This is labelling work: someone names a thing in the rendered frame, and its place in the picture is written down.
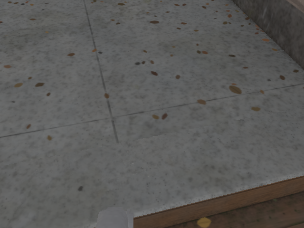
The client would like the left robot thigh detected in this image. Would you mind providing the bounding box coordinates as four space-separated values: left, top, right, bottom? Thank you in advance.
95 207 134 228

